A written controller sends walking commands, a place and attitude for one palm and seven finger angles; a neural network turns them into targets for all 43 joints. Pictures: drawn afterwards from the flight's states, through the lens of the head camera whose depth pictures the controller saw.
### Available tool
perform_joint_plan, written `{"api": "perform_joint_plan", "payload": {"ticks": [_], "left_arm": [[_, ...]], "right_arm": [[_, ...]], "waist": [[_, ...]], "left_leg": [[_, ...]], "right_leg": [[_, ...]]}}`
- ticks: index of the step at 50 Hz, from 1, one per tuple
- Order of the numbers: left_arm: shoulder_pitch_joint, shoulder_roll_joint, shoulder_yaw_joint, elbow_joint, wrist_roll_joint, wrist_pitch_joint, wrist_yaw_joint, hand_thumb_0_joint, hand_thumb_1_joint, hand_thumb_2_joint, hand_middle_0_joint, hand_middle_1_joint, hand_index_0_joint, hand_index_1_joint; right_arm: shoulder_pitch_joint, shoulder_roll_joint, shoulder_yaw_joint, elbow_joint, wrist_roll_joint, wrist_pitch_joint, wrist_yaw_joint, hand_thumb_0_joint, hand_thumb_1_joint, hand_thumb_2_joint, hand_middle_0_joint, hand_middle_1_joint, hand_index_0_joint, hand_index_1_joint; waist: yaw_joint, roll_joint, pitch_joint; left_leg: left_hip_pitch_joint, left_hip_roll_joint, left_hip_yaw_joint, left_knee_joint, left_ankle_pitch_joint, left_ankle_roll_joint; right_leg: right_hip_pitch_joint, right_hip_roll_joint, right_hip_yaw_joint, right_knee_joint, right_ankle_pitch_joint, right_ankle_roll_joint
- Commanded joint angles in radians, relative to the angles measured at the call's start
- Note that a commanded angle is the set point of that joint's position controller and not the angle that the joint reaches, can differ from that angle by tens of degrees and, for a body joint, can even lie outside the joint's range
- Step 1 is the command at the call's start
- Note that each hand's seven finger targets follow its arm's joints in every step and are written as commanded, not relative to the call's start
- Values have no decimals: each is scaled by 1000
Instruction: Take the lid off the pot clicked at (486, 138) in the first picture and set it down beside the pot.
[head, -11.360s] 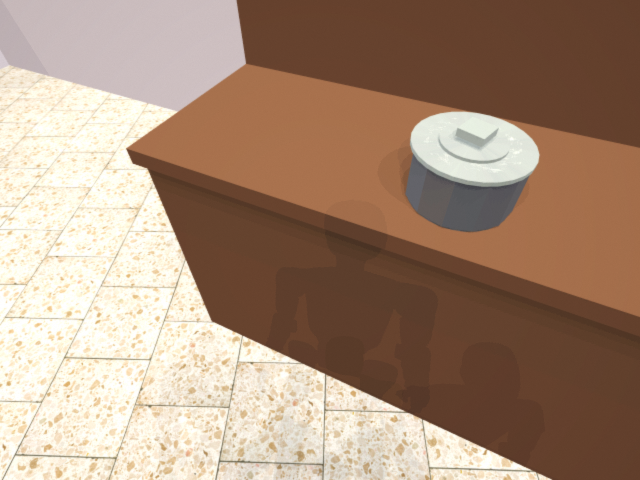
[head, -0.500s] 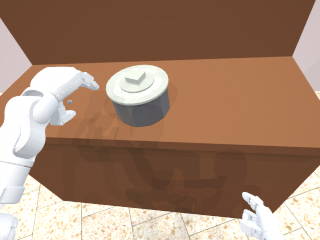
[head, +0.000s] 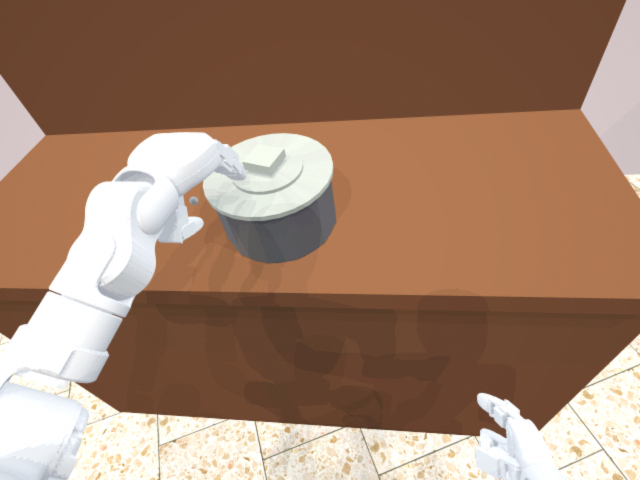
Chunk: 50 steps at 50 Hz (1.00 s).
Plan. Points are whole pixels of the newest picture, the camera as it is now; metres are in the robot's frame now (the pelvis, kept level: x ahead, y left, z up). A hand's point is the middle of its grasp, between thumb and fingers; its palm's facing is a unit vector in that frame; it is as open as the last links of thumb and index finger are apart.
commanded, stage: move the open hand above the knob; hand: left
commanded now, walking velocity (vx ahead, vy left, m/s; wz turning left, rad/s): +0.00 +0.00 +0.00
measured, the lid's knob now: (264, 158) +0.53 +0.12 +0.13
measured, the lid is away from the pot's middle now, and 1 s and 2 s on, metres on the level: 0.00 0.00 0.00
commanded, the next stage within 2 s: lower the open fingers around the knob in 1.56 s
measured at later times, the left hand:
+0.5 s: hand (229, 134) +0.46 +0.13 +0.22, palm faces -0.11 -0.04 -0.99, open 10.2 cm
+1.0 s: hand (267, 130) +0.49 +0.09 +0.20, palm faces -0.25 -0.01 -0.97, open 10.2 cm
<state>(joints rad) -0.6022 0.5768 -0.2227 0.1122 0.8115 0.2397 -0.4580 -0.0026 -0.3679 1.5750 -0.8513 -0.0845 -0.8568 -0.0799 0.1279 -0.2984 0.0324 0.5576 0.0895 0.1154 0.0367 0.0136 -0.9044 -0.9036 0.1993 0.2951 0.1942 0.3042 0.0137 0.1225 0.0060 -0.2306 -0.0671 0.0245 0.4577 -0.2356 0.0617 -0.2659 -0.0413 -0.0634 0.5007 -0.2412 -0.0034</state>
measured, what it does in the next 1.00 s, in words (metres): stands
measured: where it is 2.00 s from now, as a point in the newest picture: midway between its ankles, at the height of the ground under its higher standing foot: outside the picture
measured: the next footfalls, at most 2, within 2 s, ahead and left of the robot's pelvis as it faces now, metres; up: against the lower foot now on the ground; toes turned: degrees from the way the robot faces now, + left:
none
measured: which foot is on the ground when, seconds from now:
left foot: down 0.00-1.00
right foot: down 0.00-1.00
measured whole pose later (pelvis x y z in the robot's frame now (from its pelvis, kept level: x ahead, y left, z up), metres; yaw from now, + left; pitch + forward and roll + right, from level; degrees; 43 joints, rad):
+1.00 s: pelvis +0.02 -0.01 +0.00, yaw -1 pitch +4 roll +1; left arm -1.12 0.43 -0.28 0.79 0.88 0.25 -0.44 0.00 -0.37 1.57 -0.85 -0.08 -0.86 -0.08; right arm 0.24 -0.30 0.02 0.67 0.08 0.09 -0.02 0.01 -0.91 -0.90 0.20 0.30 0.19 0.30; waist -0.09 0.09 -0.03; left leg -0.26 -0.05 0.03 0.43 -0.24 0.05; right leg -0.30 -0.02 -0.06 0.47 -0.24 -0.02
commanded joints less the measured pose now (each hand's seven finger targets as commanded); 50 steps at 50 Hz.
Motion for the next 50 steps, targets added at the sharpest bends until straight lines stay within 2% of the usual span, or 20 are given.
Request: {"api": "perform_joint_plan", "payload": {"ticks": [1,4,7,9,11,14,17,22,25,27,30,32,33,36,37,40,42,43,45,50], "left_arm": [[-695,343,244,-166,50,8,83,0,-371,1580,-845,-81,-845,-81],[-585,275,227,49,37,32,94,0,-371,1580,-845,-81,-845,-81],[-395,49,71,133,2,33,79,0,-371,1580,-845,-81,-845,-81],[-450,-72,-62,59,15,42,60,0,-371,1580,-845,-81,-845,-81],[-608,-8,-42,-18,39,45,70,0,-371,1580,-845,-81,-845,-81],[-939,246,122,-83,90,37,105,0,-371,1580,-845,-81,-845,-81],[-953,325,210,133,69,52,135,0,-371,1580,-845,-81,-845,-81],[-660,0,19,422,35,72,111,0,-371,1580,-845,-81,-845,-81],[-655,-66,-65,354,60,72,79,0,-371,1580,-845,-81,-845,-81],[-808,-21,-50,274,64,69,76,0,-371,1580,-845,-81,-845,-81],[-1169,202,81,194,95,53,86,0,-371,1580,-845,-81,-845,-81],[-1231,233,115,181,70,26,104,0,-371,1580,-845,-81,-845,-81],[-1211,258,146,257,87,25,115,0,-371,1580,-845,-81,-845,-81],[-960,93,53,669,92,75,116,0,-371,1580,-845,-81,-845,-81],[-888,-1,-6,720,76,84,112,0,-371,1580,-845,-81,-845,-81],[-861,-60,-63,670,94,83,84,0,-371,1580,-845,-81,-845,-81],[-967,-30,-57,481,87,59,60,0,-371,1580,-845,-81,-845,-81],[-1054,84,26,410,105,49,56,0,-371,1580,-845,-81,-845,-81],[-1207,180,78,374,109,21,56,0,-371,1580,-845,-81,-845,-81],[-1114,215,119,632,112,13,97,0,-371,1580,-845,-81,-845,-81]], "right_arm": [[-116,-79,-33,-131,-13,-72,-18,0,-900,-900,200,300,200,300],[-88,-82,-31,-106,-10,-62,-13,0,-900,-900,200,300,200,300],[-103,-89,-37,-129,7,-45,7,0,-900,-900,200,300,200,300],[-134,-77,-37,-149,10,-27,20,0,-900,-900,200,300,200,300],[-143,-79,-40,-151,6,-16,15,0,-900,-900,200,300,200,300],[-108,-83,-37,-124,-8,-43,-12,0,-900,-900,200,300,200,300],[-30,-99,-32,-60,-12,-56,-38,0,-900,-900,200,300,200,300],[-32,-91,-35,-68,-2,-46,-17,0,-900,-900,200,300,200,300],[-73,-89,-35,-106,3,-29,0,0,-900,-900,200,300,200,300],[-55,-99,-47,-101,-2,-19,-7,0,-900,-900,200,300,200,300],[-13,-92,-43,-71,-9,-58,-40,0,-900,-900,200,300,200,300],[19,-95,-47,-55,-16,-90,-52,0,-900,-900,200,300,200,300],[48,-86,-45,-32,-22,-102,-57,0,-900,-900,200,300,200,300],[76,-94,-34,21,-10,-73,-52,0,-900,-900,200,300,200,300],[83,-105,-43,22,-5,-63,-38,0,-900,-900,200,300,200,300],[41,-106,-43,-27,-9,-54,-22,0,-900,-900,200,300,200,300],[22,-110,-55,-55,-16,-43,-23,0,-900,-900,200,300,200,300],[22,-105,-57,-61,-22,-49,-28,0,-900,-900,200,300,200,300],[44,-97,-53,-49,-20,-64,-50,0,-900,-900,200,300,200,300],[111,-105,-45,15,-17,-75,-73,0,-900,-900,200,300,200,300]], "waist": [[-3,-40,-432],[3,-143,-344],[-14,-164,-261],[-29,-149,-277],[-41,-137,-323],[-45,-74,-461],[-43,-108,-429],[-38,-191,-315],[-46,-179,-336],[-73,-190,-358],[-82,-153,-482],[-86,-82,-540],[-77,-117,-558],[-77,-235,-320],[-82,-223,-292],[-74,-203,-333],[-85,-183,-459],[-80,-174,-524],[-96,-186,-551],[-90,-236,-376]], "left_leg": [[175,23,-86,-42,361,-15],[97,27,-66,-51,301,-21],[72,28,-52,-41,273,-23],[103,34,-52,-47,258,-22],[122,33,-58,-48,220,-15],[168,20,-76,-40,255,-8],[121,19,-76,-48,253,-9],[54,22,-50,-49,285,-17],[67,22,-35,-36,291,-12],[81,20,-41,-26,272,2],[125,3,-60,-38,254,14],[179,6,-73,-23,331,16],[169,6,-72,-24,332,14],[13,10,-35,-57,261,-1],[-4,12,-33,-57,259,-6],[19,9,-26,-41,250,-2],[72,7,-29,-23,313,12],[93,3,-32,-20,326,19],[100,-1,-32,-24,325,31],[18,11,-33,-65,251,20]], "right_leg": [[141,37,25,-22,282,-37],[122,34,14,-34,254,-35],[53,29,1,-37,229,-34],[11,32,-9,-40,194,-31],[16,34,-3,-42,164,-32],[109,39,22,-25,219,-41],[141,41,23,-37,251,-39],[82,27,6,-29,285,-32],[70,24,11,-24,295,-28],[76,24,18,-41,300,-28],[158,32,45,-33,328,-26],[165,30,48,-32,387,-31],[181,35,49,-26,395,-28],[107,33,25,-36,358,-22],[87,31,16,-39,348,-24],[76,26,25,-35,335,-21],[146,17,42,-33,416,-23],[189,18,58,-33,446,-21],[225,19,69,-38,481,-16],[156,27,48,-60,397,-18]]}}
